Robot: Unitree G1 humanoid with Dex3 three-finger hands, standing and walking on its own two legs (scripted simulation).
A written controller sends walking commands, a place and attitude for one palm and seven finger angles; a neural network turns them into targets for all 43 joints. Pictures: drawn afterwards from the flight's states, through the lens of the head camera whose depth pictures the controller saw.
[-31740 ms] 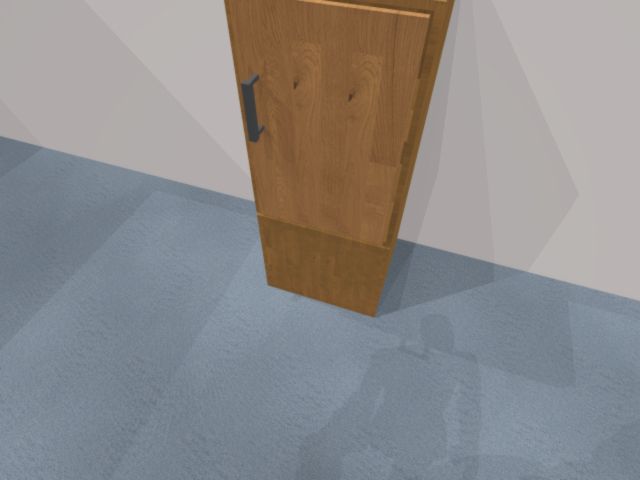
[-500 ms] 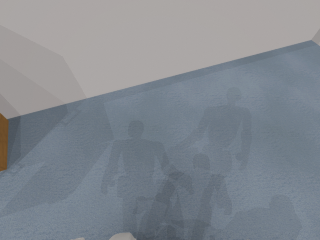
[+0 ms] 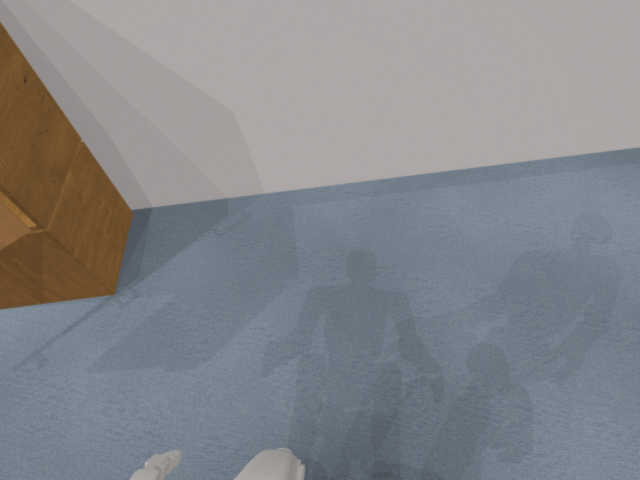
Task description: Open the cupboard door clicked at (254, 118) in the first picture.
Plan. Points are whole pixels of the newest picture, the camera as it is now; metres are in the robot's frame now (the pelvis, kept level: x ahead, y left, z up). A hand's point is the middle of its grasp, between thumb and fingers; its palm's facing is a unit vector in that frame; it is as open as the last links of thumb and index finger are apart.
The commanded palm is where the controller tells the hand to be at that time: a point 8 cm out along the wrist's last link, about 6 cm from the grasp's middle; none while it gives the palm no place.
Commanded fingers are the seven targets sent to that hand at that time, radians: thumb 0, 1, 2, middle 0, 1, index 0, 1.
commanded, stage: turn to face it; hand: left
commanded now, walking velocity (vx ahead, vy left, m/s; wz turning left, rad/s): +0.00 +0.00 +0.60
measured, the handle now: out of the picture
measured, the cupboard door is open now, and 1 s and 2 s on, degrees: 41 41 41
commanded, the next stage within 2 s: take the last steps up to it in 1.18 s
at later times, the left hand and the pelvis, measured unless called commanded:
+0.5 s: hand out of the picture +0.00 +0.25 -0.17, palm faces +0.36 -0.90 -0.24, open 7.3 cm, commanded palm none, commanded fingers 0.00 0.90 0.90 -0.20 -0.30 -0.20 -0.30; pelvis +0.01 +0.03 +0.01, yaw +18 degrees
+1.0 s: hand out of the picture +0.01 +0.18 -0.14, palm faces +0.58 -0.78 -0.25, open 7.3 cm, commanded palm none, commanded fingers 0.00 0.90 0.90 -0.20 -0.30 -0.20 -0.30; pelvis +0.05 -0.02 +0.01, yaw +37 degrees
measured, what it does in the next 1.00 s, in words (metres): steps on the spot, turning left: left foot, then right foot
